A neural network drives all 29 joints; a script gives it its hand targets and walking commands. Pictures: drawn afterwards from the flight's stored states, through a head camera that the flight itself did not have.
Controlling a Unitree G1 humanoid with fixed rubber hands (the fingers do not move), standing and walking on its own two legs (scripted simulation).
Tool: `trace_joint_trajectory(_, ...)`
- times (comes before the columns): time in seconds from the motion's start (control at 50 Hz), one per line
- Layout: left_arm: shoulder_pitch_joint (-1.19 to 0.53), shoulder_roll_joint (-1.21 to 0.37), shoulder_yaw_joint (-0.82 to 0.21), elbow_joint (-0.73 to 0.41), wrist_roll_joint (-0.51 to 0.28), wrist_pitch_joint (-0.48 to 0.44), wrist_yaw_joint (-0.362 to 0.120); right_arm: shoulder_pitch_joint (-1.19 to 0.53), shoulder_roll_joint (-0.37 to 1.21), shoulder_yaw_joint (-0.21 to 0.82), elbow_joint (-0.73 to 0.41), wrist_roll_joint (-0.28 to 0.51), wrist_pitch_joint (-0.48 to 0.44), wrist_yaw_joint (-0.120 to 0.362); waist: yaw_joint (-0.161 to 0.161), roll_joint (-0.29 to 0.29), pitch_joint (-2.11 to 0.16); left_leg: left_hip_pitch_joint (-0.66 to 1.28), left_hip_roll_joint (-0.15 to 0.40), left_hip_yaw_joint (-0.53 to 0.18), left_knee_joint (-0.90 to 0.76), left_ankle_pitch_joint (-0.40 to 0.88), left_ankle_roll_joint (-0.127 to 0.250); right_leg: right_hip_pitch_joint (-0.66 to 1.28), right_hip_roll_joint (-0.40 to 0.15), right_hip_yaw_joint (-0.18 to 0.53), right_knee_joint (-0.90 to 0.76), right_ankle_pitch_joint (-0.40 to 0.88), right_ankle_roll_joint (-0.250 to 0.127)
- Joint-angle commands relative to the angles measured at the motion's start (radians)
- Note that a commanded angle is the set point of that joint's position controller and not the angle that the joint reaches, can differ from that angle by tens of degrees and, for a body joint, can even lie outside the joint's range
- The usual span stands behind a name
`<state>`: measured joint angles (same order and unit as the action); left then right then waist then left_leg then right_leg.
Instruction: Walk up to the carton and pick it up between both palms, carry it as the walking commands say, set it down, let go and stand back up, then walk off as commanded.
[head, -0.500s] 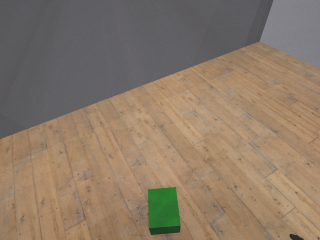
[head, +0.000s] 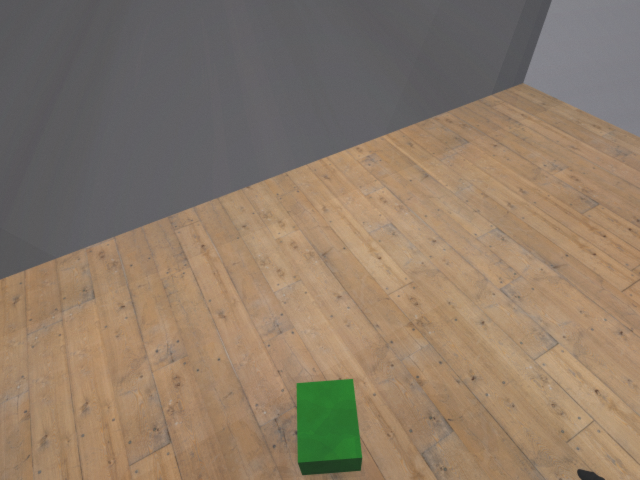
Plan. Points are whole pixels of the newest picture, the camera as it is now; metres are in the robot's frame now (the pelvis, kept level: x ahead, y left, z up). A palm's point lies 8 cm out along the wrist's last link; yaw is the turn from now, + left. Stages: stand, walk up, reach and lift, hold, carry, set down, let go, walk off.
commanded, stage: walk up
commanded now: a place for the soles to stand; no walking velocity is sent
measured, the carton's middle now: (328, 426) +0.43 +0.04 -0.71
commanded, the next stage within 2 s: reach and lift in 0.28 s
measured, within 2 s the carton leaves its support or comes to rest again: neither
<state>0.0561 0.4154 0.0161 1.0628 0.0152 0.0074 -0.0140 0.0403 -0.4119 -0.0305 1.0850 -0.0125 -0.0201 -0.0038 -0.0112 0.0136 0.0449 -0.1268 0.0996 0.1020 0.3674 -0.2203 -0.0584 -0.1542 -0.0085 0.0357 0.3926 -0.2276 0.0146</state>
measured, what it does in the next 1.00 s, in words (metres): lowers itself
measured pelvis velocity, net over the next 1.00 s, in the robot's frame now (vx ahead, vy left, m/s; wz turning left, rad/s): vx -0.05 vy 0.02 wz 0.06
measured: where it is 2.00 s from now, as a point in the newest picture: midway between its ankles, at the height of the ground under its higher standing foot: outside the picture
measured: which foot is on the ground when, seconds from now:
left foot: down 0.00-1.00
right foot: down 0.00-1.00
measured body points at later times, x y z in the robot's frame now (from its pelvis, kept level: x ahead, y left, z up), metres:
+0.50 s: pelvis -0.01 +0.00 -0.01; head +0.07 +0.00 +0.43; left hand +0.15 +0.31 -0.11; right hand +0.17 -0.29 -0.11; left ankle -0.02 +0.15 -0.74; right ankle -0.01 -0.13 -0.74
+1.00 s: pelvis -0.05 +0.02 -0.05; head +0.12 +0.02 +0.36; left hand +0.24 +0.29 -0.16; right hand +0.26 -0.24 -0.16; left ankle -0.02 +0.15 -0.74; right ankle -0.01 -0.13 -0.74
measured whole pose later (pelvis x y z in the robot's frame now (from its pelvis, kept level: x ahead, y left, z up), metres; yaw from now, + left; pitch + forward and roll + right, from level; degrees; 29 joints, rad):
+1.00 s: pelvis -0.05 +0.02 -0.05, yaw +3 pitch +19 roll +1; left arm -0.29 0.23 0.17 0.60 -0.02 0.24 0.04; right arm -0.33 -0.32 -0.18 0.67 -0.03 0.21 0.07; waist -0.02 0.01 0.05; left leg -0.85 0.05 0.05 0.84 -0.32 -0.02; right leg -0.85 -0.07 0.03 0.85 -0.34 0.05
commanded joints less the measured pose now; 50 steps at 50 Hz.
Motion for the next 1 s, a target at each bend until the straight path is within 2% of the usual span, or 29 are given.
trace_joint_trajectory(0.0,-0.035,0.169,0.032,-0.039,0.002,-0.007,0.004,-0.027,-0.184,-0.026,-0.037,0.000,-0.009,-0.007,0.007,-0.003,-0.087,0.051,0.076,-0.050,-0.041,0.214,0.070,0.005,-0.093,0.050,-0.045,0.255,-0.048)
trace_joint_trajectory(0.1,-0.023,0.177,0.036,-0.040,0.003,-0.005,0.004,-0.034,-0.176,-0.030,-0.053,0.001,-0.008,-0.003,0.003,0.018,-0.091,0.046,0.069,-0.043,-0.034,0.207,0.061,0.026,-0.103,0.060,-0.045,0.274,-0.050)
trace_joint_trajectory(0.16,-0.032,0.173,0.036,-0.053,0.002,-0.007,0.003,-0.028,-0.179,-0.028,-0.062,0.005,-0.006,-0.003,0.001,-0.034,-0.079,0.056,0.067,-0.053,-0.025,0.201,0.062,0.002,-0.097,0.053,-0.056,0.278,-0.046)
trace_joint_trajectory(0.18,-0.024,0.179,0.034,-0.050,0.000,-0.007,0.003,-0.031,-0.179,-0.027,-0.062,0.002,-0.007,-0.003,-0.002,-0.001,-0.083,0.065,0.069,-0.053,-0.026,0.217,0.064,0.003,-0.090,0.048,-0.046,0.287,-0.046)
trace_joint_trajectory(0.26,-0.017,0.175,0.037,-0.060,0.003,-0.010,0.004,-0.016,-0.176,-0.031,-0.072,0.001,-0.005,-0.005,0.003,-0.001,-0.091,0.066,0.059,-0.046,-0.020,0.202,0.064,0.007,-0.098,0.065,-0.056,0.265,-0.056)
trace_joint_trajectory(0.28,-0.211,0.096,0.130,-0.411,-0.011,-0.003,-0.029,-0.132,-0.075,-0.134,-0.423,-0.037,0.018,0.009,-0.049,-0.074,0.096,-0.176,-0.162,-0.046,0.073,0.120,0.053,-0.253,0.040,-0.060,0.014,0.102,0.032)
trace_joint_trajectory(0.3,-0.154,0.098,0.146,-0.466,0.021,0.031,-0.041,-0.104,-0.027,-0.129,-0.493,-0.030,0.059,0.024,-0.023,-0.122,0.062,-0.111,-0.151,-0.066,0.095,0.126,0.058,-0.271,0.038,-0.083,0.006,0.072,0.026)
trace_joint_trajectory(0.32,-0.097,0.093,0.144,-0.468,0.050,0.072,-0.045,-0.080,-0.005,-0.125,-0.512,-0.026,0.096,0.036,0.019,-0.079,-0.011,-0.001,-0.136,-0.068,0.117,0.181,0.056,-0.293,0.018,-0.068,0.007,0.117,0.025)
trace_joint_trajectory(0.34,0.014,0.109,0.161,-0.400,0.070,0.120,-0.052,-0.002,-0.051,-0.159,-0.501,-0.047,0.137,0.036,0.010,-0.084,-0.009,0.021,-0.140,-0.064,0.130,0.217,0.052,-0.275,0.023,-0.062,0.009,0.179,0.026)
trace_joint_trajectory(0.36,0.061,0.120,0.184,-0.420,0.094,0.138,-0.053,0.025,-0.085,-0.182,-0.512,-0.066,0.158,0.038,0.016,-0.092,-0.086,0.022,-0.147,-0.061,0.131,0.225,0.055,-0.200,0.035,-0.067,0.023,0.198,0.032)
trace_joint_trajectory(0.38,0.073,0.105,0.183,-0.428,0.107,0.166,-0.051,0.063,-0.113,-0.209,-0.503,-0.072,0.181,0.033,-0.015,-0.048,-0.115,-0.014,-0.150,-0.046,0.138,0.223,0.040,-0.160,0.051,-0.073,0.050,0.219,0.041)
trace_joint_trajectory(0.4,0.088,0.084,0.184,-0.447,0.113,0.173,-0.051,0.112,-0.062,-0.180,-0.488,-0.069,0.192,0.034,-0.009,-0.025,-0.169,-0.026,-0.161,-0.039,0.145,0.207,0.050,-0.118,0.052,-0.075,0.069,0.216,0.041)
trace_joint_trajectory(0.42,0.078,0.068,0.188,-0.494,0.114,0.178,-0.050,0.132,-0.049,-0.193,-0.503,-0.072,0.194,0.033,-0.031,-0.010,-0.208,-0.035,-0.165,-0.039,0.167,0.198,0.052,-0.103,0.054,-0.070,0.086,0.221,0.032)
trace_joint_trajectory(0.44,0.055,0.072,0.198,-0.531,0.117,0.176,-0.048,0.131,-0.055,-0.204,-0.518,-0.085,0.196,0.032,-0.036,-0.035,-0.214,-0.052,-0.156,-0.039,0.172,0.189,0.050,-0.098,0.058,-0.073,0.108,0.214,0.031)
trace_joint_trajectory(0.46,0.036,0.058,0.191,-0.555,0.107,0.168,-0.041,0.097,-0.063,-0.217,-0.508,-0.079,0.185,0.035,-0.043,0.006,-0.204,-0.037,-0.154,-0.044,0.181,0.230,0.035,-0.129,0.064,-0.075,0.119,0.230,0.030)
trace_joint_trajectory(0.48,0.013,0.049,0.188,-0.594,0.087,0.161,-0.045,0.034,-0.077,-0.225,-0.555,-0.083,0.180,0.041,-0.049,-0.052,-0.195,-0.065,-0.147,-0.043,0.175,0.191,0.038,-0.153,0.072,-0.075,0.121,0.196,0.033)
trace_joint_trajectory(0.5,0.008,0.045,0.179,-0.598,0.087,0.162,-0.037,0.036,-0.078,-0.226,-0.546,-0.079,0.174,0.041,-0.054,-0.020,-0.159,-0.061,-0.143,-0.044,0.197,0.206,0.032,-0.182,0.069,-0.066,0.137,0.207,0.029)
trace_joint_trajectory(0.52,-0.068,0.051,0.185,-0.652,0.081,0.157,-0.041,-0.058,-0.079,-0.198,-0.617,-0.058,0.170,0.050,-0.025,-0.015,-0.174,-0.112,-0.142,-0.037,0.217,0.173,0.037,-0.195,0.068,-0.065,0.157,0.157,0.032)
trace_joint_trajectory(0.56,-0.118,0.032,0.168,-0.671,0.058,0.181,-0.031,-0.115,-0.061,-0.190,-0.616,-0.033,0.189,0.055,-0.023,0.000,-0.172,-0.150,-0.138,-0.039,0.237,0.152,0.028,-0.228,0.060,-0.062,0.185,0.150,0.025)
trace_joint_trajectory(0.6,-0.138,0.011,0.157,-0.660,0.034,0.197,-0.023,-0.117,-0.068,-0.172,-0.579,-0.014,0.211,0.066,-0.033,0.035,-0.160,-0.184,-0.143,-0.036,0.262,0.086,0.018,-0.287,0.062,-0.064,0.214,0.080,0.021)
trace_joint_trajectory(0.64,-0.166,-0.009,0.152,-0.633,0.021,0.205,-0.011,-0.170,-0.093,-0.194,-0.580,-0.026,0.216,0.070,-0.037,-0.006,-0.184,-0.211,-0.139,-0.041,0.288,0.120,0.017,-0.326,0.069,-0.067,0.245,0.107,0.025)
trace_joint_trajectory(0.72,-0.214,-0.039,0.167,-0.563,0.017,0.228,0.016,-0.220,-0.076,-0.185,-0.504,-0.035,0.234,0.080,-0.005,-0.006,-0.269,-0.252,-0.145,-0.050,0.340,0.148,0.009,-0.396,0.062,-0.074,0.301,0.112,0.020)
trace_joint_trajectory(0.76,-0.271,-0.043,0.164,-0.575,0.009,0.232,0.030,-0.294,-0.110,-0.209,-0.521,-0.031,0.224,0.085,-0.028,0.041,-0.330,-0.210,-0.135,-0.069,0.363,0.195,-0.008,-0.510,0.065,-0.085,0.319,0.108,0.016)
trace_joint_trajectory(0.8,-0.229,-0.047,0.200,-0.514,0.016,0.231,0.050,-0.298,-0.083,-0.210,-0.481,-0.047,0.217,0.081,0.014,-0.013,-0.335,-0.239,-0.147,-0.062,0.376,0.258,-0.001,-0.524,0.065,-0.087,0.345,0.142,0.024)
trace_joint_trajectory(0.82,-0.256,-0.078,0.175,-0.532,-0.006,0.228,0.051,-0.313,-0.065,-0.192,-0.478,-0.042,0.218,0.084,-0.003,-0.002,-0.362,-0.248,-0.142,-0.073,0.384,0.248,-0.003,-0.543,0.069,-0.099,0.350,0.143,0.017)
trace_joint_trajectory(0.86,-0.319,-0.062,0.188,-0.551,-0.011,0.215,0.050,-0.357,-0.056,-0.179,-0.497,-0.032,0.209,0.082,0.001,-0.020,-0.419,-0.259,-0.146,-0.074,0.396,0.299,0.003,-0.562,0.070,-0.101,0.367,0.176,0.024)
trace_joint_trajectory(0.88,-0.395,-0.072,0.183,-0.561,-0.023,0.211,0.055,-0.443,-0.053,-0.160,-0.504,-0.013,0.209,0.087,0.012,-0.020,-0.413,-0.308,-0.143,-0.084,0.395,0.263,0.004,-0.599,0.063,-0.090,0.365,0.140,0.017)
trace_joint_trajectory(0.9,-0.423,-0.056,0.195,-0.537,-0.019,0.214,0.054,-0.456,-0.079,-0.195,-0.499,-0.023,0.203,0.077,-0.015,-0.011,-0.404,-0.297,-0.141,-0.087,0.405,0.213,0.001,-0.631,0.063,-0.098,0.362,0.110,0.015)
trace_joint_trajectory(0.98,-0.561,-0.070,0.176,-0.572,-0.051,0.220,0.055,-0.569,-0.064,-0.186,-0.503,-0.018,0.218,0.066,-0.017,-0.006,-0.507,-0.340,-0.141,-0.087,0.426,0.140,0.001,-0.656,0.066,-0.109,0.378,0.063,0.004)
